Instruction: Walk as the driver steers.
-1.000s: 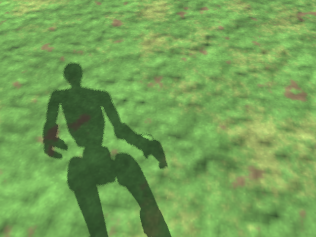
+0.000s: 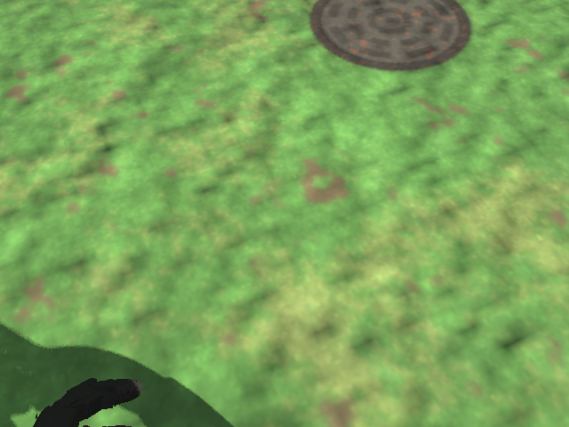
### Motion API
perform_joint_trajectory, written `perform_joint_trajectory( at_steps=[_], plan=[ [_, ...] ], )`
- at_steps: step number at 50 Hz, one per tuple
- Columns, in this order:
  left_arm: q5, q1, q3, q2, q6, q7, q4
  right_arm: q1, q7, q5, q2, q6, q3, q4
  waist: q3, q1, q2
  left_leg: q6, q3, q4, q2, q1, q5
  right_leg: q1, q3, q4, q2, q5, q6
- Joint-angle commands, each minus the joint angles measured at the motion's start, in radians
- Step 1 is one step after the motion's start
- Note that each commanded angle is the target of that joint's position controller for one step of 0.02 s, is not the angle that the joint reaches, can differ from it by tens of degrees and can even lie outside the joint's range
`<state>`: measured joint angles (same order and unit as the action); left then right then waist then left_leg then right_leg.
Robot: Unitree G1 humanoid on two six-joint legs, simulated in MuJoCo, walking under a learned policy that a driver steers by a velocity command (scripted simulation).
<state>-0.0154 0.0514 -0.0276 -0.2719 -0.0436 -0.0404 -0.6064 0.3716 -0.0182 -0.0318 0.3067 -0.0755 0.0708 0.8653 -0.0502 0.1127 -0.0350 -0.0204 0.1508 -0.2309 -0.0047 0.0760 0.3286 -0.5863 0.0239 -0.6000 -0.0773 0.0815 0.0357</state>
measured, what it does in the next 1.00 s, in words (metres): walks ahead, turning left: right foot, then left foot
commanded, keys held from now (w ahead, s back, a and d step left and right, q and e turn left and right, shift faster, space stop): w+q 0.98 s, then w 0.02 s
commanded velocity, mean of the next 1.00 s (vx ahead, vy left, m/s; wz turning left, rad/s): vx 0.50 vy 0.00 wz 0.44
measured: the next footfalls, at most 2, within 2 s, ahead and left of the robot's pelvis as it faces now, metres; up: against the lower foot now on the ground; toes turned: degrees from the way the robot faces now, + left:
right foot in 0.04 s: +0.20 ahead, -0.13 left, +0.00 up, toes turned -1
left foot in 0.58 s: +0.45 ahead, +0.16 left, +0.00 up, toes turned +20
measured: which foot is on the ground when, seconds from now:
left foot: down 0.00-0.06, up 0.08-0.56, down 0.58-1.00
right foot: up 0.00-0.02, down 0.04-0.60, up 0.62-1.00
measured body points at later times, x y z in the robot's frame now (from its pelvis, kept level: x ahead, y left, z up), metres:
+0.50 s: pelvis +0.27 +0.00 +0.00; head +0.29 +0.01 +0.45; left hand +0.24 +0.29 -0.12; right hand +0.51 -0.19 -0.10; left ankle +0.40 +0.16 -0.70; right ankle +0.17 -0.13 -0.73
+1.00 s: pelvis +0.54 +0.10 +0.01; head +0.56 +0.14 +0.45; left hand +0.62 +0.43 -0.07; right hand +0.72 -0.13 -0.10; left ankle +0.41 +0.14 -0.73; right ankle +0.77 +0.06 -0.70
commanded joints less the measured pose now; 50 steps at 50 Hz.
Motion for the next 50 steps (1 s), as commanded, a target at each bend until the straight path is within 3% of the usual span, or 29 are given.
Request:
perform_joint_trajectory(
  at_steps=[1, 2, 3, 4, 5, 6, 7, 8, 10, 13, 17, 21, 24, 26, 27, 28, 29, 30, 31, 32, 33, 34, 35, 36, 40, 44, 47, 50],
  plan=[
    [0.007, 0.061, -0.051, -0.13, -0.024, -0.001, 0.061, -0.037, 0.006, -0.013, 0.205, 0.01, 0.036, -0.035, 0.044, -0.145, 0.105, 0.162, -0.139, -0.125, 0.26, -0.053, -0.746, 0.225, -0.063, 0.101, 0.067, 0.039, 0.045],
    [0.01, 0.214, -0.078, -0.18, -0.022, 0.009, 0.014, -0.034, 0.009, -0.008, 0.184, 0.011, 0.024, -0.033, 0.143, -0.221, 0.099, 0.131, -0.109, -0.306, 0.211, -0.137, -0.783, 0.467, -0.071, 0.109, 0.082, -0.005, 0.069],
    [0.023, 0.396, -0.104, -0.267, -0.013, 0.028, -0.015, -0.033, 0.009, 0.023, 0.117, 0.004, -0.006, -0.063, 0.302, -0.289, -0.004, 0.084, -0.081, -0.626, 0.151, -0.366, -0.465, 0.791, 0.14, 0.057, -0.122, -0.072, 0.131],
    [0.033, 0.396, -0.105, -0.323, -0.009, 0.031, -0.011, 0.089, 0.003, 0.021, 0.003, -0.012, -0.039, -0.079, 0.453, -0.205, -0.235, 0.029, -0.152, -0.946, -0.015, -0.682, 0.251, 1.012, 0.598, 0.181, -0.361, 0.119, 0.27],
    [0.032, 0.389, -0.083, -0.222, -0.014, 0.029, -0.003, 0.015, 0.002, -0.01, 0.127, -0.019, -0.008, -0.06, 0.416, -0.258, -0.111, 0.033, -0.28, -1.05, 0.017, -0.757, 0.258, 0.94, 0.618, 0.247, -0.341, 0.199, 0.246],
    [0.023, 0.336, -0.068, -0.185, -0.02, 0.028, -0.016, -0.057, 0.001, -0.028, 0.148, -0.021, 0.004, -0.093, 0.252, -0.237, -0.108, 0.039, -0.256, -1.056, 0.06, -0.827, 0.178, 0.826, 0.45, 0.268, -0.306, 0.16, 0.209],
    [0.019, 0.277, -0.059, -0.152, -0.026, 0.024, -0.023, -0.089, 0.007, -0.017, 0.131, -0.018, 0.002, -0.096, 0.176, -0.203, -0.065, 0.036, -0.237, -1.014, 0.101, -0.806, 0.094, 0.706, 0.341, 0.296, -0.26, 0.095, 0.187],
    [0.021, 0.226, -0.053, -0.123, -0.033, 0.021, -0.026, -0.095, 0.01, -0.002, 0.121, -0.01, 0.006, -0.094, 0.123, -0.169, -0.067, 0.03, -0.235, -0.97, 0.126, -0.769, 0.031, 0.606, 0.258, 0.333, -0.225, 0.049, 0.174],
    [0.03, 0.175, -0.051, -0.093, -0.055, 0.019, -0.036, -0.043, 0.012, -0.005, 0.082, 0.021, 0.005, -0.073, 0.096, -0.118, -0.076, 0.018, -0.242, -0.948, 0.146, -0.666, -0.047, 0.49, 0.154, 0.41, -0.198, -0.002, 0.168],
    [0.033, 0.157, -0.061, -0.103, -0.076, 0.027, -0.07, -0.076, 0.016, 0.0, 0.047, 0.048, 0.002, -0.087, 0.032, -0.097, -0.038, 0.0, -0.258, -0.884, 0.15, -0.704, -0.124, 0.442, 0.035, 0.471, -0.197, -0.088, 0.17],
    [0.033, 0.175, -0.072, -0.13, -0.072, 0.044, -0.104, -0.174, -0.002, 0.008, 0.029, 0.043, -0.005, -0.119, -0.01, -0.12, -0.02, 0.0, -0.239, -0.651, 0.138, -0.733, -0.323, 0.477, -0.106, 0.491, -0.168, -0.119, 0.144],
    [0.018, 0.233, -0.087, -0.17, -0.055, 0.053, -0.14, -0.31, -0.028, 0.011, 0.016, 0.039, -0.018, -0.173, -0.057, -0.172, 0.009, 0.028, -0.169, -0.485, 0.124, -0.74, -0.366, 0.553, -0.177, 0.488, -0.197, -0.133, 0.133],
    [0.0, 0.259, -0.097, -0.19, -0.033, 0.054, -0.164, -0.364, -0.043, 0.011, 0.03, 0.04, -0.015, -0.212, -0.068, -0.178, 0.003, 0.066, -0.131, -0.425, 0.107, -0.764, -0.279, 0.661, -0.207, 0.428, -0.224, -0.22, 0.114],
    [-0.008, 0.245, -0.105, -0.217, -0.018, 0.058, -0.166, -0.341, -0.048, 0.011, 0.054, 0.045, -0.002, -0.226, -0.024, -0.145, -0.024, 0.102, -0.075, -0.414, 0.054, -0.681, -0.185, 0.7, -0.234, 0.318, -0.225, -0.511, 0.092],
    [-0.012, 0.235, -0.108, -0.232, -0.009, 0.061, -0.163, -0.283, -0.046, 0.009, 0.077, 0.049, 0.011, -0.22, 0.025, -0.106, -0.043, 0.125, -0.044, -0.421, 0.012, -0.592, -0.135, 0.705, -0.247, 0.214, -0.218, -0.68, 0.079],
    [-0.018, 0.217, -0.107, -0.235, 0.0, 0.062, -0.158, -0.158, -0.041, 0.004, 0.114, 0.052, 0.036, -0.193, 0.094, -0.031, -0.037, 0.155, -0.021, -0.386, -0.037, -0.425, -0.139, 0.667, -0.27, 0.037, -0.191, -0.761, 0.056],
    [-0.014, 0.223, -0.096, -0.213, 0.0, 0.066, -0.152, 0.011, -0.025, 0.002, 0.181, 0.059, 0.073, -0.147, 0.184, 0.05, -0.001, 0.194, -0.064, -0.336, -0.06, -0.148, -0.184, 0.517, -0.283, -0.211, -0.148, -0.637, 0.014],
    [0.031, 0.298, -0.059, -0.09, -0.016, 0.061, -0.108, 0.059, -0.004, -0.004, 0.304, 0.065, 0.101, -0.136, 0.251, -0.016, 0.26, 0.333, -0.511, -0.304, 0.188, 0.186, -0.157, 0.101, -0.265, -0.586, -0.015, 0.138, -0.059],
    [0.018, 0.286, -0.037, -0.07, -0.055, 0.051, -0.081, 0.04, -0.014, 0.005, 0.298, 0.043, 0.087, -0.183, 0.42, -0.032, 0.246, 0.474, -1.006, -0.106, 0.338, 0.337, 0.063, -0.116, -0.007, -0.786, 0.132, 0.55, -0.073],
    [-0.025, 0.148, -0.059, -0.16, -0.081, 0.041, -0.056, 0.024, -0.023, 0.011, 0.214, 0.026, 0.063, -0.18, 0.322, 0.019, 0.124, 0.406, -0.915, -0.036, 0.327, 0.285, 0.051, -0.22, 0.074, -0.8, 0.074, 0.471, -0.049],
    [-0.032, 0.112, -0.056, -0.155, -0.096, 0.041, -0.039, -0.016, -0.023, 0.01, 0.184, 0.014, 0.055, -0.175, 0.207, -0.01, 0.102, 0.369, -0.78, -0.038, 0.291, 0.157, -0.018, -0.232, 0.064, -0.729, 0.033, 0.378, -0.028],
    [-0.006, 0.117, -0.057, -0.15, -0.101, 0.05, -0.055, -0.084, -0.02, 0.007, 0.148, 0.01, 0.044, -0.183, 0.137, -0.058, 0.042, 0.333, -0.663, -0.047, 0.245, 0.015, -0.133, -0.177, 0.063, -0.643, -0.009, 0.31, -0.028],
    [0.014, 0.134, -0.065, -0.161, -0.095, 0.055, -0.064, -0.132, -0.015, 0.015, 0.116, 0.009, 0.033, -0.197, 0.109, -0.094, 0.06, 0.317, -0.583, -0.037, 0.209, -0.091, -0.24, -0.101, 0.067, -0.574, -0.034, 0.262, -0.035],
    [0.02, 0.149, -0.068, -0.161, -0.083, 0.052, -0.067, -0.152, -0.01, 0.024, 0.106, 0.009, 0.028, -0.211, 0.103, -0.116, 0.08, 0.313, -0.549, -0.017, 0.187, -0.154, -0.301, -0.045, 0.069, -0.545, -0.043, 0.232, -0.044],
    [0.032, 0.104, -0.056, -0.109, -0.052, 0.052, -0.048, -0.117, 0.015, 0.018, 0.143, 0.006, 0.039, -0.2, 0.069, -0.117, 0.072, 0.309, -0.438, 0.011, 0.142, -0.265, -0.452, -0.027, 0.031, -0.359, -0.02, 0.115, -0.102],
    [0.023, -0.047, -0.037, -0.073, -0.058, 0.04, -0.01, -0.067, 0.033, 0.011, 0.151, 0.019, 0.041, -0.183, 0.041, -0.057, 0.115, 0.247, -0.394, -0.005, 0.084, -0.31, -0.329, 0.034, 0.024, -0.053, 0.038, -0.127, -0.117],
    [0.008, -0.119, -0.039, -0.089, -0.072, 0.024, 0.012, -0.019, 0.037, 0.005, 0.157, 0.028, 0.043, -0.164, 0.03, -0.029, 0.124, 0.235, -0.453, -0.037, 0.109, -0.287, -0.256, 0.079, 0.035, 0.055, 0.068, -0.175, -0.107],
    [0.006, -0.099, -0.052, -0.124, -0.085, 0.011, 0.009, -0.01, 0.043, 0.007, 0.144, 0.036, 0.041, -0.156, 0.036, -0.049, 0.145, 0.217, -0.532, -0.12, 0.153, -0.193, -0.247, 0.099, 0.061, 0.112, 0.066, -0.105, -0.073]
  ],
)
